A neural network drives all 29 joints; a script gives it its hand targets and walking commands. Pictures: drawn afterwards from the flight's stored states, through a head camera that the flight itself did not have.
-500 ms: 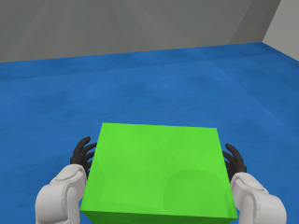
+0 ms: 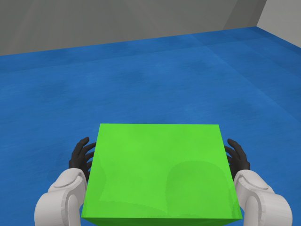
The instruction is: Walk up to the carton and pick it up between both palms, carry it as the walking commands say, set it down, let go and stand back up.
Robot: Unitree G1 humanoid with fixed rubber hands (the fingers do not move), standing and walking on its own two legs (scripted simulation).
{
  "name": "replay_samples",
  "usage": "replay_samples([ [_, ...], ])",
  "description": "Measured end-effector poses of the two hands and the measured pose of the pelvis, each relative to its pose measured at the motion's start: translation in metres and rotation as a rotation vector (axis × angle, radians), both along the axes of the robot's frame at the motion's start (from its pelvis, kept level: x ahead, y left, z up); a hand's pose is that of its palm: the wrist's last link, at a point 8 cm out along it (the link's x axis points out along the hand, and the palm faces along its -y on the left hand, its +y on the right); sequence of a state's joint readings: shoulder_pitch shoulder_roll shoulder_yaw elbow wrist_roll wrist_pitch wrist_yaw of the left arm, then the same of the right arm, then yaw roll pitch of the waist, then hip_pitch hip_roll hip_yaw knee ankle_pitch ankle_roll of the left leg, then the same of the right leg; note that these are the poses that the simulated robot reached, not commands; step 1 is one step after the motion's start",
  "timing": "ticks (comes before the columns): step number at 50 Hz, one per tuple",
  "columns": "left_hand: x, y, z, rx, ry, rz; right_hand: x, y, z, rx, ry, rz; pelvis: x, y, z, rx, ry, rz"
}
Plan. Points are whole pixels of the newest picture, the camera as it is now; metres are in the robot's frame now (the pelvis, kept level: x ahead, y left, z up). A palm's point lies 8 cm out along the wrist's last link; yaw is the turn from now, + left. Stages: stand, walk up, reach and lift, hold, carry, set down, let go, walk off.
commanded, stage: carry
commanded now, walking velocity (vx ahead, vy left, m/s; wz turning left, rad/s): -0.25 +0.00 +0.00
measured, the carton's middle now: (158, 183) +0.24 +0.00 +0.04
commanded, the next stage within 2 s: none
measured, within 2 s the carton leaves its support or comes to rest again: neither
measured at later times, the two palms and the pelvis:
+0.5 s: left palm out of the picture +0.05 +0.14 +0.10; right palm out of the picture +0.03 -0.22 +0.08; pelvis -0.18 -0.02 +0.01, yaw -1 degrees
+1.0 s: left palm out of the picture -0.12 +0.17 +0.10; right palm out of the picture -0.13 -0.18 +0.10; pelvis -0.35 -0.01 +0.01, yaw +1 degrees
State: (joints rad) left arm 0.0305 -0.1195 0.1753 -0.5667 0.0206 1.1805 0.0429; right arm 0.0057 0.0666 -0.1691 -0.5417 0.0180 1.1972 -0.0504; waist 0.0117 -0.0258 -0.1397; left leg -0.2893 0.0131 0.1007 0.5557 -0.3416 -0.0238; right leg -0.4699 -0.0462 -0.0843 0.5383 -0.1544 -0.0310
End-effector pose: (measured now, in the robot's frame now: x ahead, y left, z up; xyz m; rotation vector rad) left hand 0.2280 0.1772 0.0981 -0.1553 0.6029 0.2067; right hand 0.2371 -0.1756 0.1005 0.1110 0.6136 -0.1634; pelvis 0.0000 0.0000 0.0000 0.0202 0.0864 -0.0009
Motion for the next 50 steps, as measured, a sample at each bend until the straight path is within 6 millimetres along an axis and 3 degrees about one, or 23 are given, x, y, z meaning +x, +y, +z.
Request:
replay_samples([
  [4, -0.038, 0.018, -0.011, -0.012, 0.042, 0.017, -0.031, 0.019, -0.006, 0.014, 0.043, -0.001, -0.029, 0.006, 0.002, -0.01, -0.016, 0.017],
  [9, -0.075, 0.02, -0.005, -0.036, 0.036, 0.027, -0.072, 0.02, -0.001, 0.014, 0.038, -0.007, -0.063, 0.006, 0.008, -0.047, -0.029, 0.021],
  [14, -0.099, 0.004, 0.007, 0.002, 0.001, -0.013, -0.108, 0.004, 0.001, 0.033, 0.003, -0.034, -0.097, -0.002, 0.007, -0.047, -0.016, 0.009],
  [18, -0.12, -0.02, 0.005, 0.031, -0.004, -0.051, -0.142, -0.02, -0.011, 0.044, -0.004, -0.059, -0.129, -0.015, -0.002, -0.034, -0.01, -0.016],
  [24, -0.172, -0.041, -0.003, 0.024, 0.055, -0.058, -0.199, -0.04, -0.019, 0.063, 0.056, -0.085, -0.173, -0.023, 0.004, 0.005, -0.031, -0.024],
  [32, -0.231, -0.022, 0.007, 0.016, -0.003, -0.006, -0.235, -0.022, -0.001, 0.032, -0.001, -0.018, -0.226, -0.017, 0.005, 0.021, -0.012, -0.003],
  [36, -0.265, -0.001, -0.002, 0.001, -0.008, 0.017, -0.258, 0.0, -0.001, 0.003, -0.007, 0.016, -0.256, -0.007, -0.002, 0.006, -0.006, 0.014],
  [40, -0.302, 0.014, -0.009, -0.016, 0.045, 0.028, -0.292, 0.015, -0.004, 0.016, 0.047, 0.006, -0.285, -0.002, 0.005, -0.023, -0.025, 0.026],
  [45, -0.332, 0.01, -0.004, -0.04, 0.031, 0.025, -0.329, 0.01, 0.002, 0.008, 0.033, -0.009, -0.317, -0.004, 0.009, -0.051, -0.031, 0.029],
  [50, -0.351, -0.008, 0.006, 0.004, -0.003, -0.02, -0.363, -0.008, 0.001, 0.032, -0.001, -0.041, -0.35, -0.012, 0.006, -0.044, -0.012, 0.013],
])
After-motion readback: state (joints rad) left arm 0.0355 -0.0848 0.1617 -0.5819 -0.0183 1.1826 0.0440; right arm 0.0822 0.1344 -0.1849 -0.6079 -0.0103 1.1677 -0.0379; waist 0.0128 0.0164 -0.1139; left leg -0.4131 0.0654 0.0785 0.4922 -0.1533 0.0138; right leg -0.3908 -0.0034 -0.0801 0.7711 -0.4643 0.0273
